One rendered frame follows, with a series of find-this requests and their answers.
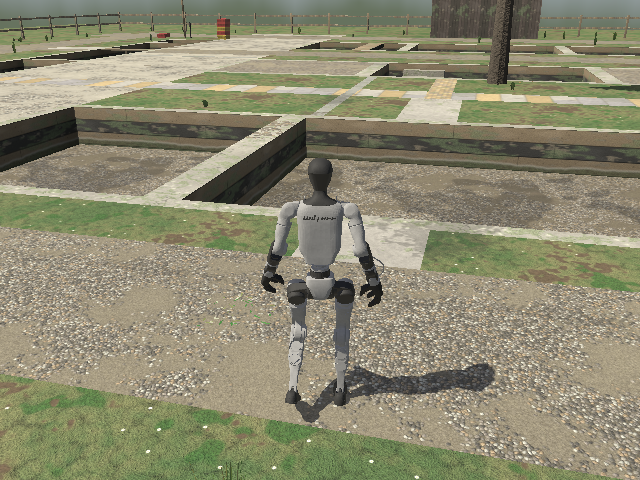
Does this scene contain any left robot forearm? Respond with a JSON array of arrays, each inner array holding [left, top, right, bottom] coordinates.
[[263, 240, 282, 278]]

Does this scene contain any robot left upper arm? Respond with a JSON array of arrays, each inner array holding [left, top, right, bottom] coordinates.
[[272, 201, 299, 256]]

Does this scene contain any right robot forearm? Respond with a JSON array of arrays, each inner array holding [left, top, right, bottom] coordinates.
[[359, 242, 380, 286]]

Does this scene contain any right robot hand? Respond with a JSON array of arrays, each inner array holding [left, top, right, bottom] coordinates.
[[360, 282, 383, 307]]

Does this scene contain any robot right upper arm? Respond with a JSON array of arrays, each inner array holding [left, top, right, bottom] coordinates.
[[341, 201, 369, 258]]

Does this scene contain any left robot hand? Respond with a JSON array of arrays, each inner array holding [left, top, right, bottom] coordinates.
[[261, 274, 284, 293]]

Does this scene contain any left robot foot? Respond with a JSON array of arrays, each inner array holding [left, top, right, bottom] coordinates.
[[285, 388, 301, 404]]

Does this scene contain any robot torso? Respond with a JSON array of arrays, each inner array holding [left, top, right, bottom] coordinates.
[[297, 196, 343, 300]]

